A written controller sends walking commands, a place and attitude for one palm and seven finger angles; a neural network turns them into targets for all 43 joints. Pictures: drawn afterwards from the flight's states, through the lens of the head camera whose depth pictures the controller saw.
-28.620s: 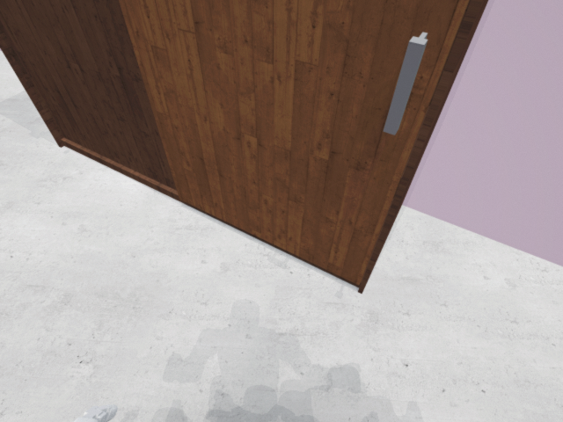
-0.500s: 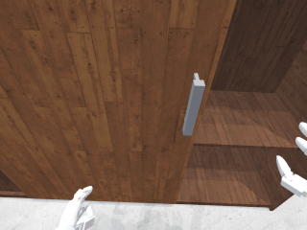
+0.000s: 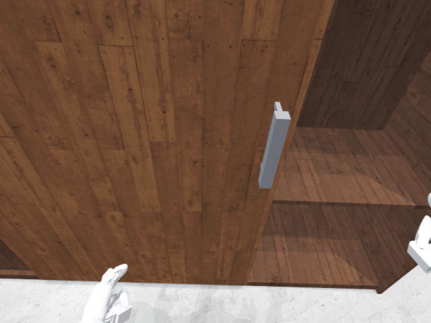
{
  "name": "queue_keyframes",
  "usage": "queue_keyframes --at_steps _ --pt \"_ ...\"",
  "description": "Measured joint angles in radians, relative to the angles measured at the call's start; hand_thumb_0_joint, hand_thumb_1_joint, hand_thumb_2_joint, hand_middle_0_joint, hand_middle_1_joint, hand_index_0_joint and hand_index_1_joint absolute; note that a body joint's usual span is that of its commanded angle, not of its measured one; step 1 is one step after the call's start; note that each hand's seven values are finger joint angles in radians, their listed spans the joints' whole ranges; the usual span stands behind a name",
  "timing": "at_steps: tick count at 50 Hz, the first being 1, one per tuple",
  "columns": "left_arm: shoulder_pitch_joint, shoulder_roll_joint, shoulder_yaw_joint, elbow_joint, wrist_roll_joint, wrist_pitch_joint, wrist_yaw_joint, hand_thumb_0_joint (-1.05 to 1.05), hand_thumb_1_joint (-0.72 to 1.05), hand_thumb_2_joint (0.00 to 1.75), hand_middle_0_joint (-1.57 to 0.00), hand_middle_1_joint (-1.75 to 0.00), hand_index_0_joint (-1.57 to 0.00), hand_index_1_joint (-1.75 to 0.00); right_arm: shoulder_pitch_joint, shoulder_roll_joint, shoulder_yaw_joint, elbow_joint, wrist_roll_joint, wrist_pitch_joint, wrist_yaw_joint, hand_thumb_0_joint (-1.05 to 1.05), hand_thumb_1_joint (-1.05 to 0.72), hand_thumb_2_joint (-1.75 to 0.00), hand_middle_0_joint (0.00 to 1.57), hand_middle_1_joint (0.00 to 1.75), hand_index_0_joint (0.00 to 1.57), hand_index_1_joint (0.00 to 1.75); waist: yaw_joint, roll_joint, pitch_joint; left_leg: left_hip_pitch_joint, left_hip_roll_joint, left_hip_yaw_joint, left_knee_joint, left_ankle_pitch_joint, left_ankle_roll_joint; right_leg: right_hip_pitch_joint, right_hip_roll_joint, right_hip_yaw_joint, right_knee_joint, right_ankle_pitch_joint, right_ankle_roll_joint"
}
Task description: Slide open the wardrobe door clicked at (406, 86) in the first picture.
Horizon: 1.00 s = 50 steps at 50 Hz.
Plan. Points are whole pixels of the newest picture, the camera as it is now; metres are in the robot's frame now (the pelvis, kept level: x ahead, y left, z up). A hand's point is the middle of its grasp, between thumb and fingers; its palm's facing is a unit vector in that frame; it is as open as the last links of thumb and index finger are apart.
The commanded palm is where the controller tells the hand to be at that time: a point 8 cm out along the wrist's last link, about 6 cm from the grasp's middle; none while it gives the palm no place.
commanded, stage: step back with the hand held close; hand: right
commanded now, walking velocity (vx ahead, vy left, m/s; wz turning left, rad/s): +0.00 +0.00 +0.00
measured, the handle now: (270, 146) +0.45 -0.13 +0.12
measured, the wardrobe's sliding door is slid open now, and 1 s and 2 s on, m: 0.62 0.62 0.62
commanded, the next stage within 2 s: stop stepping back and stand still in 1.22 s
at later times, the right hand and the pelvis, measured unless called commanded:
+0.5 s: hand out of the picture +0.15 -0.29 +0.16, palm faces +0.39 +0.78 -0.49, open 7.4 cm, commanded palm +0.09 -0.32 +0.17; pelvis -0.05 -0.02 -0.01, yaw +1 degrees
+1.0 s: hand out of the picture +0.07 -0.31 +0.16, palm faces +0.48 +0.76 -0.44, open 7.4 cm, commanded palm -0.01 -0.34 +0.17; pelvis -0.13 -0.03 -0.02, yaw -4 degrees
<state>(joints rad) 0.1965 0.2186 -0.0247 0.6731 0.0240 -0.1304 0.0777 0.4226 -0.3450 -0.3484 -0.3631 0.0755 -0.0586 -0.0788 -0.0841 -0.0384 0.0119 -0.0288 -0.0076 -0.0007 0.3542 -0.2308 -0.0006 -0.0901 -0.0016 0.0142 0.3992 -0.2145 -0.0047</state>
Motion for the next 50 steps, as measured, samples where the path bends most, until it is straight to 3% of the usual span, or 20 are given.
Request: queue_keyframes --at_steps 4,9,16,21,36,43,46,50 --pt "0.004 0.007 0.002 -0.004 -0.005 0.004 0.001 0.01 0.90 0.90 -0.20 -0.30 -0.20 -0.30 -0.006 0.000 -0.003 0.002 -0.004 -0.006 0.001 0.01 -0.89 -0.90 0.21 0.30 0.21 0.30 0.002 -0.005 -0.002 -0.004 -0.004 0.003 -0.004 0.004 0.001 -0.009 -0.004 0.003 0.006 0.001 0.002" --pt "-0.017 0.018 0.005 -0.037 -0.009 0.047 -0.004 0.01 0.90 0.90 -0.21 -0.30 -0.20 -0.30 -0.008 -0.023 -0.052 -0.005 -0.020 -0.070 -0.014 0.01 -0.89 -0.90 0.21 0.30 0.21 0.30 0.033 -0.010 -0.022 -0.078 -0.011 0.007 0.002 0.021 -0.001 -0.096 -0.011 0.007 0.039 0.002 0.000" --pt "-0.024 0.026 0.033 -0.095 -0.018 0.091 0.007 0.01 0.90 0.90 -0.20 -0.30 -0.20 -0.30 0.089 -0.040 -0.025 -0.058 -0.026 -0.086 -0.007 0.01 -0.89 -0.90 0.20 0.30 0.21 0.30 0.067 -0.002 -0.030 -0.165 0.007 -0.021 0.041 0.032 -0.020 -0.155 0.006 -0.022 0.034 0.030 -0.016" --pt "-0.011 0.023 0.039 -0.114 -0.025 0.102 0.013 0.01 0.90 0.90 -0.20 -0.30 -0.20 -0.30 0.110 -0.070 -0.041 -0.069 -0.027 -0.102 -0.011 0.01 -0.88 -0.90 0.21 0.30 0.21 0.30 0.072 0.010 -0.022 -0.202 0.015 -0.025 0.060 0.047 -0.028 -0.188 0.014 -0.027 0.043 0.049 -0.025" --pt "0.044 0.004 0.024 -0.098 -0.022 0.028 0.008 0.01 0.90 0.90 -0.21 -0.30 -0.20 -0.30 0.059 -0.049 -0.081 -0.065 -0.077 -0.180 -0.040 0.01 -0.89 -0.90 0.21 0.30 0.21 0.30 0.070 0.030 0.007 -0.296 0.000 -0.028 0.139 0.079 -0.028 -0.311 0.022 0.001 0.148 0.042 -0.045" --pt "0.033 0.009 0.029 -0.072 -0.015 0.004 -0.001 0.01 0.90 0.90 -0.21 -0.30 -0.21 -0.30 0.050 -0.043 -0.074 -0.108 -0.067 -0.205 -0.055 0.01 -0.88 -0.90 0.21 0.30 0.21 0.30 0.060 0.044 0.015 -0.338 -0.001 -0.026 0.165 0.087 -0.029 -0.375 0.020 0.001 0.232 -0.068 -0.030" --pt "0.023 0.013 0.031 -0.066 -0.015 0.000 0.005 0.01 0.90 0.90 -0.21 -0.30 -0.21 -0.30 0.031 -0.051 -0.073 -0.118 -0.065 -0.215 -0.062 0.01 -0.88 -0.90 0.21 0.30 0.21 0.30 0.068 0.045 0.025 -0.363 -0.003 -0.022 0.201 0.036 -0.029 -0.391 0.017 0.001 0.237 -0.031 -0.037" --pt "0.026 -0.010 0.044 -0.070 -0.010 -0.020 0.007 0.01 0.90 0.90 -0.21 -0.30 -0.20 -0.30 0.002 -0.082 -0.101 -0.110 -0.076 -0.215 -0.050 0.01 -0.88 -0.90 0.21 0.30 0.21 0.30 0.098 0.018 0.035 -0.380 -0.066 -0.026 0.418 -0.104 -0.020 -0.397 -0.015 0.014 0.181 0.101 -0.063"
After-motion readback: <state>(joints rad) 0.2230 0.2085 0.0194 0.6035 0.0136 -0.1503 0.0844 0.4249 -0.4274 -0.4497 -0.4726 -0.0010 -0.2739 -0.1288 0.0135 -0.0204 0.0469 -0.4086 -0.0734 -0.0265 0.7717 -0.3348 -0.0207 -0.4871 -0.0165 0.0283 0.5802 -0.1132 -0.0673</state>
